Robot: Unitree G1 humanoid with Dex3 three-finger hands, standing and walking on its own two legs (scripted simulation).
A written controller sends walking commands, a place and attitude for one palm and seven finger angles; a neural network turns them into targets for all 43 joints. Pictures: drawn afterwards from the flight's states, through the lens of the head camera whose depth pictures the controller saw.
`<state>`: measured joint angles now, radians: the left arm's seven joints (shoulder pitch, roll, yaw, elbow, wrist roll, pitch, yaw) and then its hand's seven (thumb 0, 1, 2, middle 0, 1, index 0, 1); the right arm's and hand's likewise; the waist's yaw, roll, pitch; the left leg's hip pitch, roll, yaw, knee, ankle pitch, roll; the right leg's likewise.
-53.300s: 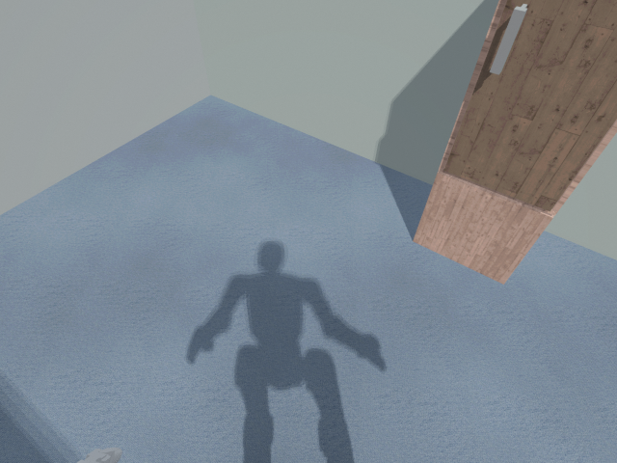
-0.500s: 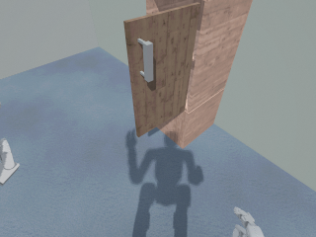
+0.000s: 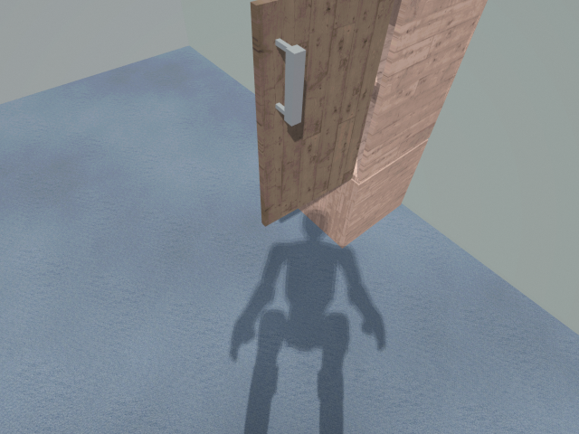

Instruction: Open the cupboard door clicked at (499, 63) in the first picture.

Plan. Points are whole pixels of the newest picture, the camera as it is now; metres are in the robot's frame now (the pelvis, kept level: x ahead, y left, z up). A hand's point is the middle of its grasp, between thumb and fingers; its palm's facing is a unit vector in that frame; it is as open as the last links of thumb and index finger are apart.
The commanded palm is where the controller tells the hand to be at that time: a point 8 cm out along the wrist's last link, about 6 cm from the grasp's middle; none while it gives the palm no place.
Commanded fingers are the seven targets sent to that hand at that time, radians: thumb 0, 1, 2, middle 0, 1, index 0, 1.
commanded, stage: let the arm hang, fingers relaxed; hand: left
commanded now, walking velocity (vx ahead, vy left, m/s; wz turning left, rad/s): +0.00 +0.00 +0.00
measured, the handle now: (287, 83) +0.70 +0.04 +0.11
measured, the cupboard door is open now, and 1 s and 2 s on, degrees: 87 87 87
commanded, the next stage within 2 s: look to check the result in 0.76 s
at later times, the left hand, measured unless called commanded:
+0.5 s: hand out of the picture +0.06 +0.23 -0.15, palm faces +0.00 -0.94 -0.33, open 7.4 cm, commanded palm none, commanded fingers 0.00 0.90 0.90 -0.20 -0.30 -0.20 -0.30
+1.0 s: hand out of the picture +0.12 +0.23 -0.14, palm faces -0.03 -0.94 -0.35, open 7.4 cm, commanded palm none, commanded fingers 0.00 0.90 0.90 -0.20 -0.30 -0.20 -0.30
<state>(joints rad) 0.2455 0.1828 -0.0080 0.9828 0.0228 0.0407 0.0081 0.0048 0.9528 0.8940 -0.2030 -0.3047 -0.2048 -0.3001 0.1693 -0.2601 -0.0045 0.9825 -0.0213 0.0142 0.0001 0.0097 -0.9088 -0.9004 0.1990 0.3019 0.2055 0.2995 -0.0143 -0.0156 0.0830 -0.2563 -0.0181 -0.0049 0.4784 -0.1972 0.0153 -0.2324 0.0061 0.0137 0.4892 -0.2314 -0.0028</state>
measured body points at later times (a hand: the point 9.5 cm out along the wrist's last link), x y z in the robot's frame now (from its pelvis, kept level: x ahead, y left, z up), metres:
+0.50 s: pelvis +0.01 -0.01 +0.01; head +0.03 -0.02 +0.45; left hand +0.06 +0.28 -0.13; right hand +0.05 -0.26 -0.16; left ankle +0.04 +0.11 -0.74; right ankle +0.02 -0.12 -0.74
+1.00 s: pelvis +0.03 -0.01 +0.01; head +0.06 -0.03 +0.46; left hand +0.12 +0.28 -0.12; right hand +0.11 -0.31 -0.13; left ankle +0.04 +0.11 -0.74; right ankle +0.02 -0.12 -0.74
